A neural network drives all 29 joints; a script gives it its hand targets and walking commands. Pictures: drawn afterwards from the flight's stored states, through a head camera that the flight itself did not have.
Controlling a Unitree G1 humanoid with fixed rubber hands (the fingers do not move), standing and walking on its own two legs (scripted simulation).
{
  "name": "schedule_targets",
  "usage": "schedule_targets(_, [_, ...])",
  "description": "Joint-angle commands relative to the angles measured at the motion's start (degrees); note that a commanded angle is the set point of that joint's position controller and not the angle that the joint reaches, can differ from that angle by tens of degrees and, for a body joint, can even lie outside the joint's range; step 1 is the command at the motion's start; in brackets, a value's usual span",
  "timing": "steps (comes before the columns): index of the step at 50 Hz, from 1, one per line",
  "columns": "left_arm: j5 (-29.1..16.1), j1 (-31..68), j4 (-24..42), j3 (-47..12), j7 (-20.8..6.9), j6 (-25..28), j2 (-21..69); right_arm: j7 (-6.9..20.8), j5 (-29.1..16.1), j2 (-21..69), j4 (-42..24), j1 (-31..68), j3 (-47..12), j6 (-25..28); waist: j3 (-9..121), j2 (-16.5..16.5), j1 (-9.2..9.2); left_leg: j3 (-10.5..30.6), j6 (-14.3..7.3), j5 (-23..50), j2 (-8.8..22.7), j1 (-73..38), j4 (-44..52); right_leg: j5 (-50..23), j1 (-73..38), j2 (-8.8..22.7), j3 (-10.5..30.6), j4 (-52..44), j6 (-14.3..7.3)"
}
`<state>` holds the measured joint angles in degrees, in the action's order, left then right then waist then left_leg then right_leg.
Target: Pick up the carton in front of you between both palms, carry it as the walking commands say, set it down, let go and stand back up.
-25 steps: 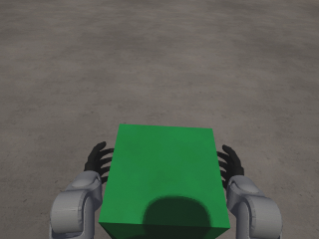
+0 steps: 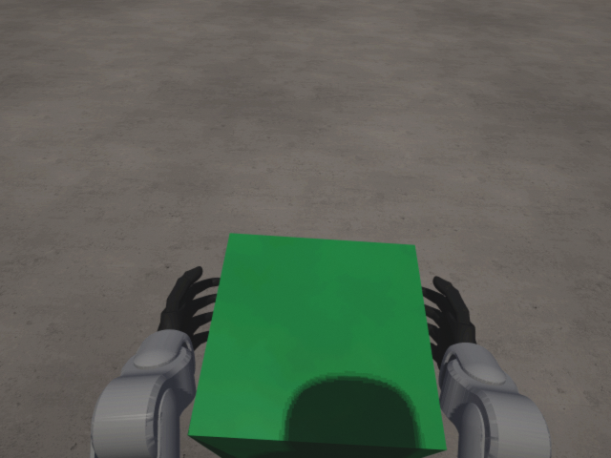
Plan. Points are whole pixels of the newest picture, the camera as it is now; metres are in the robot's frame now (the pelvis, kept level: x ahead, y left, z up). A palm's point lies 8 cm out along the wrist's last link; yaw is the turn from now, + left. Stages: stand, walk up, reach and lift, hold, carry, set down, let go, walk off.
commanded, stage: carry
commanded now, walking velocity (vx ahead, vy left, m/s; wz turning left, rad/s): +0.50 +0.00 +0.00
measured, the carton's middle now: (312, 362) +0.24 +0.00 +0.04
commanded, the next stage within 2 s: none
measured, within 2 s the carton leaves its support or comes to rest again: neither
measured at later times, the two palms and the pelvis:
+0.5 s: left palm (230, 166) +0.57 +0.16 +0.09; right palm (399, 172) +0.57 -0.15 +0.10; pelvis +0.33 +0.01 +0.00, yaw -2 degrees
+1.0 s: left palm (259, 78) +0.91 +0.14 +0.11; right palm (385, 83) +0.90 -0.16 +0.11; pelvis +0.67 +0.00 +0.00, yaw -1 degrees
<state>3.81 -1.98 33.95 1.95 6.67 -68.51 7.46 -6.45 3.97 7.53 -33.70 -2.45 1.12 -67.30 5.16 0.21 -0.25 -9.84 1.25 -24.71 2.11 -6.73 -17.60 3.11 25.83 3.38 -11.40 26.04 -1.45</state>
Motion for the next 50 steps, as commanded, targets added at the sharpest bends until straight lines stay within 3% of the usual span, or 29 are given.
schedule_targets(1, [-17.61,20.70,-1.13,-34.45,-9.28,-1.85,37.83,8.36,-16.86,40.19,-1.10,22.50,-35.91,-3.49,13.20,-19.05,0.89,-0.13,-0.67,1.86,-3.05,35.73,-44.92,14.03,-37.80,19.20,37.36,-13.30,-7.06])
schedule_targets(2, [-17.63,20.94,-0.28,-35.53,-9.40,-1.77,40.73,8.76,-17.65,41.11,-1.89,24.35,-37.26,-3.65,12.57,-17.44,1.52,6.32,-1.99,-1.28,-1.34,41.18,-54.41,11.71,-36.25,20.69,39.10,-14.97,-11.23])
schedule_targets(4, [-19.71,25.16,1.10,-36.82,-10.31,-1.36,45.74,9.48,-18.56,46.37,-1.50,26.32,-38.15,-3.23,12.02,-6.26,1.04,9.85,-3.64,1.98,3.44,42.26,-53.92,4.30,-30.63,18.99,29.92,-14.23,-9.02])
schedule_targets(5, [-20.49,26.75,2.01,-37.21,-10.87,-0.71,49.14,9.58,-19.37,49.53,-3.35,28.92,-38.86,-2.43,11.97,-2.87,0.71,10.71,-3.61,4.65,5.76,40.29,-48.25,2.54,-28.91,17.10,24.69,-14.46,-7.53])
schedule_targets(6, [-20.21,28.55,2.55,-37.97,-10.99,-0.58,48.63,9.76,-18.33,51.51,1.93,25.88,-37.69,-2.30,11.63,-1.50,0.26,10.23,-3.07,8.33,6.29,37.99,-45.40,4.52,-25.30,15.60,20.12,-16.22,-5.20])
schedule_targets(8, [-20.84,26.49,1.25,-38.09,-11.46,0.06,50.10,9.59,-17.41,51.65,0.96,25.32,-38.22,-1.37,11.28,-6.21,0.63,7.88,-2.86,11.72,5.82,37.66,-40.58,9.91,-23.29,14.36,16.59,-18.95,-5.27])
schedule_targets(12, [-20.44,27.12,3.41,-38.63,-11.51,-0.39,47.45,8.66,-16.68,51.61,1.72,23.67,-37.68,-1.30,8.55,-6.22,0.56,3.88,-0.45,15.75,4.09,43.28,-29.28,4.57,-28.65,11.52,10.67,-19.98,-5.76])
schedule_targets(13, [-20.97,25.78,1.57,-39.00,-11.26,-0.49,47.61,8.43,-16.11,49.52,1.00,22.49,-37.33,-1.31,7.34,-6.01,1.08,4.25,0.05,16.69,5.43,44.11,-25.45,3.17,-28.45,13.34,11.70,-20.80,-7.46])
schedule_targets(15, [-19.21,24.60,1.97,-37.65,-10.91,-0.94,45.81,8.53,-17.02,48.59,0.51,23.57,-37.97,-1.90,5.91,-6.06,1.19,2.79,0.41,19.22,4.44,44.76,-21.07,2.16,-31.05,11.05,9.95,-19.95,-5.93])
schedule_targets(20, [-18.15,24.06,0.61,-35.73,-10.91,-1.19,44.02,9.07,-17.45,48.11,1.58,24.17,-37.43,-2.51,1.87,-9.60,1.45,-1.96,-0.33,20.97,1.35,43.81,-12.97,-16.25,-34.05,10.16,6.61,-16.15,-5.43])
schedule_targets(21, [-17.61,22.51,-1.58,-35.58,-10.91,-1.22,44.31,8.84,-17.03,46.58,0.20,25.92,-37.94,-2.43,0.26,-8.90,1.77,-2.86,-1.17,21.93,1.16,41.70,-11.46,-19.35,-32.82,10.06,5.75,-15.49,-4.75])
schedule_targets(23, [-17.79,23.45,1.03,-36.89,-10.49,-1.03,44.19,8.92,-17.33,46.92,0.79,24.22,-37.71,-2.41,4.41,-9.89,0.74,-5.02,-2.15,21.63,-1.05,31.26,-6.84,-35.68,-34.38,8.99,2.27,-5.08,-2.22])
schedule_targets(24, [-18.84,23.66,1.84,-37.59,-10.52,-1.10,45.27,9.22,-17.95,47.35,-0.69,22.78,-37.33,-1.96,10.92,-9.18,-0.41,-6.40,-2.54,23.58,-2.38,18.12,-3.98,-34.12,-31.20,6.51,-1.46,5.74,0.20])
schedule_targets(25, [-18.57,23.85,0.61,-37.01,-10.51,-1.07,45.77,9.28,-17.54,47.86,0.37,22.30,-36.55,-1.72,16.06,-5.80,-1.88,-0.12,-4.40,20.74,2.10,2.19,-5.29,-22.06,-18.58,5.14,-1.02,17.07,1.97])
schedule_targets(26, [-18.04,24.24,2.11,-37.78,-10.69,-0.95,45.51,9.23,-16.77,46.91,0.99,22.33,-36.03,-1.59,18.63,10.24,-1.66,23.72,-7.64,12.89,16.67,-6.51,-1.32,-0.28,-5.42,0.07,0.47,31.99,3.55])
schedule_targets(27, [-18.91,25.99,4.32,-39.54,-10.94,-0.66,45.97,9.47,-17.56,49.32,2.28,22.77,-36.49,-0.87,17.19,16.72,-1.32,38.84,-15.38,21.60,23.99,-13.07,3.72,22.03,9.83,-5.99,5.19,44.74,2.36])
schedule_targets(28, [-19.82,25.05,3.15,-40.00,-11.38,-0.41,47.09,9.93,-18.49,51.49,0.37,21.80,-36.85,-0.15,17.60,13.11,-1.41,34.97,-16.32,31.45,23.14,-9.55,1.76,24.14,11.06,-2.19,11.15,52.16,0.81])
schedule_targets(29, [-19.77,27.19,2.94,-39.75,-11.65,0.54,49.60,10.15,-18.19,53.03,1.11,22.63,-37.50,0.02,16.98,7.61,-1.35,26.50,-13.47,31.37,20.75,-5.97,1.30,22.46,11.13,1.18,12.88,50.38,-0.31])
schedule_targets(30, [-20.18,26.65,1.59,-40.04,-11.80,1.30,51.91,10.14,-17.90,54.48,-0.30,23.83,-37.93,1.05,15.64,4.41,-0.87,21.68,-10.86,28.37,18.59,-1.42,2.88,17.37,10.04,3.54,13.17,45.05,-0.09])
schedule_targets(32, [-19.66,25.32,1.49,-40.97,-11.44,2.44,53.45,10.88,-19.18,56.06,-0.93,24.34,-37.74,1.93,15.52,6.87,-0.25,13.36,-7.11,27.15,15.37,2.00,5.24,12.58,7.33,3.77,10.30,36.31,0.21])
schedule_targets(34, [-18.43,24.80,2.53,-41.23,-10.27,3.31,53.20,11.55,-19.90,54.20,-0.78,22.46,-38.47,2.29,12.82,8.50,-0.06,13.40,-8.11,26.80,15.60,3.25,7.03,11.70,7.91,2.50,8.19,31.08,0.64])
schedule_targets(37, [-16.73,20.26,1.99,-40.35,-9.57,3.24,51.61,11.51,-19.68,50.41,-3.00,20.78,-39.06,2.06,11.38,6.81,-0.38,10.00,-9.34,27.69,14.80,1.79,8.51,6.68,9.59,2.18,6.09,21.82,2.17])
schedule_targets(38, [-16.85,20.02,2.25,-40.81,-9.22,3.34,50.80,11.63,-20.08,49.49,-3.38,21.63,-38.74,1.91,9.96,8.51,-0.03,3.77,-7.78,31.33,12.33,2.03,7.79,3.96,10.39,1.93,4.87,18.27,1.93])
schedule_targets(39, [-16.27,21.22,3.60,-40.53,-8.96,2.96,49.21,11.48,-19.99,48.53,-3.24,20.89,-38.66,1.54,8.32,6.92,-0.25,4.26,-7.88,32.85,12.17,2.80,8.36,3.02,9.18,1.54,3.99,15.96,1.83])
schedule_targets(40, [-17.83,21.48,4.53,-40.95,-9.03,2.52,49.49,11.32,-19.69,47.37,-3.93,19.84,-38.93,1.43,8.56,8.90,-0.12,2.93,-7.85,30.86,11.60,4.30,8.21,1.83,6.91,1.14,3.29,11.53,2.00])
schedule_targets(46, [-19.78,25.47,6.53,-39.56,-9.06,-1.03,43.23,9.54,-17.93,42.57,-3.49,21.48,-35.73,-1.65,3.06,9.97,-0.89,1.28,-6.39,37.44,11.68,1.60,4.84,-0.79,1.61,0.08,-0.69,1.10,0.65])
schedule_targets(48, [-18.51,23.78,4.37,-37.38,-8.70,-2.23,40.24,8.49,-17.85,39.85,-3.47,23.52,-35.23,-3.15,3.91,7.32,0.14,-1.46,-4.95,51.59,10.42,3.31,-6.94,2.25,-8.85,-3.98,-5.25,-1.41,-0.39])
schedule_targets(49, [-19.61,22.71,3.80,-36.90,-8.71,-2.53,40.41,8.05,-17.42,39.42,-3.14,22.69,-35.79,-3.60,9.04,3.96,1.11,-3.10,-3.45,46.25,8.18,9.42,-16.90,4.95,-19.22,-3.68,-3.05,-2.03,-0.78])
schedule_targets(50, [-18.42,23.12,4.05,-35.85,-8.69,-2.91,38.81,8.04,-18.24,40.16,-2.68,24.36,-35.46,-4.25,14.44,-5.00,2.15,-2.81,-1.57,31.94,4.15,18.74,-32.47,12.34,-31.27,7.66,13.54,-6.32,-2.91])
